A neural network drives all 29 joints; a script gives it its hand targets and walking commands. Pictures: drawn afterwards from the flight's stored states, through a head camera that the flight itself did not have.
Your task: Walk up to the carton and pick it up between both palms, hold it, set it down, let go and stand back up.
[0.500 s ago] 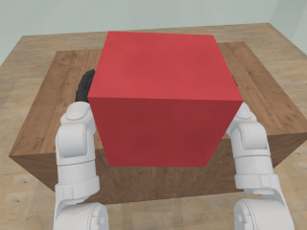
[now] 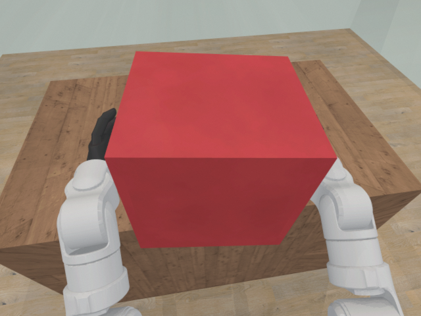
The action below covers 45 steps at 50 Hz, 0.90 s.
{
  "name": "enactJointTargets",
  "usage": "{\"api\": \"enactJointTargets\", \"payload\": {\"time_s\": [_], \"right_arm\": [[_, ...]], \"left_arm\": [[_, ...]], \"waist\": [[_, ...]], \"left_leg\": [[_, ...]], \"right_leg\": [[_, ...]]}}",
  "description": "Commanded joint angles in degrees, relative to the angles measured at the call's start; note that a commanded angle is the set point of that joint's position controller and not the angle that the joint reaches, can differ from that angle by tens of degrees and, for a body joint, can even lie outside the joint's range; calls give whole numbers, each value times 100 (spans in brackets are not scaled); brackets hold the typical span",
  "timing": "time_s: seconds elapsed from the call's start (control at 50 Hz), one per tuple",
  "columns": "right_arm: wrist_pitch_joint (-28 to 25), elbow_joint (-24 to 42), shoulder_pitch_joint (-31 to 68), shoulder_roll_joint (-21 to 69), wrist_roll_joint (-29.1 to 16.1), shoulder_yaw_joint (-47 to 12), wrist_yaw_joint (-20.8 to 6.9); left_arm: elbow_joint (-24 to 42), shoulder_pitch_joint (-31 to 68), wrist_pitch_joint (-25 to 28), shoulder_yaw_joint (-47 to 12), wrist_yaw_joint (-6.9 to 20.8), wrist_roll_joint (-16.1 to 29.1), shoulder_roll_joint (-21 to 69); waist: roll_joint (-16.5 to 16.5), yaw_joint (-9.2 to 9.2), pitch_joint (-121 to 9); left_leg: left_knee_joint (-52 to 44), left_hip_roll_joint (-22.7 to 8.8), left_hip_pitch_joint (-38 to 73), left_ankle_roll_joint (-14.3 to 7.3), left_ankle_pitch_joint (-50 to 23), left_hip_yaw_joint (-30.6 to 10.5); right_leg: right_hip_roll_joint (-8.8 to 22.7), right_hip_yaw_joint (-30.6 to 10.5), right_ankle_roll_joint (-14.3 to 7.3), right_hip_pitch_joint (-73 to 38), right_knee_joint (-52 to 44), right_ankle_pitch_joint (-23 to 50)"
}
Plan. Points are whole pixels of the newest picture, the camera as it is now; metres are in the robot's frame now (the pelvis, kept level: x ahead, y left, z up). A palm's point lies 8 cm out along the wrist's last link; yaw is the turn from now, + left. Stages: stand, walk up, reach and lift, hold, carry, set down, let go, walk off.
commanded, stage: hold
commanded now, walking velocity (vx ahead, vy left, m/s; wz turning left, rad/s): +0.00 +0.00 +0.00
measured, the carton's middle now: (212, 154) +0.35 -0.01 +0.14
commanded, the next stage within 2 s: none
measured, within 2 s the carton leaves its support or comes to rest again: neither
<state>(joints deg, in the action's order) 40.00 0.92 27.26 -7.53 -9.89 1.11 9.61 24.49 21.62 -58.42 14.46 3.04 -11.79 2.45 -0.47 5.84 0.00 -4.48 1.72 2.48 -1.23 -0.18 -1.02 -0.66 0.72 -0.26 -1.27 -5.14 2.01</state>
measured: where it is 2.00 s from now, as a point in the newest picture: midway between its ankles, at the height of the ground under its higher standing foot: outside the picture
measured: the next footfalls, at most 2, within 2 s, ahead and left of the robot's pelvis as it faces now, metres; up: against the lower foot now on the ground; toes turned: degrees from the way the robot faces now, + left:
none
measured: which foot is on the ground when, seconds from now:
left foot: down 0.00-1.00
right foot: down 0.00-1.00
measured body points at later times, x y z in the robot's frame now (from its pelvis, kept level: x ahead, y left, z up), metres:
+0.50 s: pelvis -0.03 +0.01 +0.00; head -0.02 +0.00 +0.45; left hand +0.29 +0.17 +0.18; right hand +0.30 -0.18 +0.15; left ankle -0.03 +0.10 -0.76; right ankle -0.01 -0.11 -0.76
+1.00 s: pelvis -0.06 +0.01 +0.00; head -0.04 +0.00 +0.45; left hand +0.32 +0.18 +0.16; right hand +0.34 -0.17 +0.15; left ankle -0.03 +0.10 -0.76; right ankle -0.01 -0.11 -0.76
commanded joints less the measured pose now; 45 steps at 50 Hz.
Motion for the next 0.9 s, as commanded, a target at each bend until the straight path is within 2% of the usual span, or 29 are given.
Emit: {"api": "enactJointTargets", "payload": {"time_s": [0.0, 0.18, 0.24, 0.32, 0.38, 0.42, 0.52, 0.58, 0.62, 0.74, 0.82, 0.88], "right_arm": [[-403, 2600, 3554, 2272, -987, -2370, -433], [-381, 3464, 3187, 2167, -1088, -2604, -323], [-378, 3659, 3035, 2093, -1079, -2638, -313], [-350, 3602, 2785, 1871, -1005, -2544, -340], [-336, 3319, 2731, 1673, -912, -2366, -390], [-349, 3016, 2832, 1555, -825, -2188, -440], [-523, 1925, 3575, 1426, -505, -1567, -646], [-714, 1368, 4107, 1587, -335, -1343, -795], [-849, 1195, 4459, 1781, -278, -1342, -889], [-1099, 742, 5176, 2232, -75, -1360, -1094], [-1124, 151, 5136, 2272, 164, -1119, -1166], [-1123, 81, 5112, 2382, 152, -1129, -1178]], "left_arm": [[1513, 3183, 118, -2756, 1042, 1218, 1795], [2152, 2660, -36, -2914, 1142, 1374, 1694], [2293, 2536, -6, -2969, 1134, 1418, 1655], [2231, 2371, 15, -2895, 1123, 1360, 1527], [1983, 2392, 37, -2732, 1119, 1241, 1409], [1704, 2547, 80, -2581, 1113, 1134, 1340], [639, 3462, 374, -2163, 1031, 848, 1284], [75, 4062, 666, -2033, 916, 766, 1408], [-127, 4411, 861, -2057, 828, 776, 1552], [-681, 5019, 1247, -2182, 617, 814, 1875], [-1193, 5084, 1341, -2039, 609, 732, 1897], [-1130, 5148, 1401, -2124, 598, 808, 2029]], "waist": [[-63, -20, -3265], [52, 39, -3237], [71, 63, -3275], [77, 76, -3057], [72, 56, -2673], [58, 20, -2341], [-14, -144, -1570], [45, -261, -1628], [80, -334, -2040], [109, -443, -3273], [47, -441, -3405], [-73, -386, -3550]], "left_leg": [[615, 48, 513, 492, -3735, 144], [495, 37, 721, 360, -4013, 148], [451, 2, 826, 337, -4039, 131], [348, -59, 878, 340, -3762, 128], [201, -112, 730, 346, -3140, 148], [64, -160, 520, 337, -2477, 167], [-324, -324, -336, 202, -111, 192], [-450, -363, -846, 31, 1069, 195], [-388, -345, -915, -57, 1286, 199], [46, -230, -694, -134, 1130, 222], [271, -157, -766, -108, 1142, 249], [353, -145, -815, -39, 828, 220]], "right_leg": [[-43, -124, 433, -2796, 1065, 3604], [27, -165, 534, -3205, 1135, 4348], [19, -165, 526, -3175, 1092, 4247], [-15, -156, 488, -3021, 921, 3687], [-36, -146, 450, -2869, 756, 2922], [-42, -132, 421, -2724, 647, 2205], [-26, -55, 356, -2125, 540, 43], [-8, -11, 359, -1925, 739, -597], [-18, -4, 354, -1805, 898, -721], [-39, -21, 297, -1099, 1110, -956], [-69, -7, 271, -690, 1142, -1160], [-94, -9, 224, -643, 1170, -894]]}}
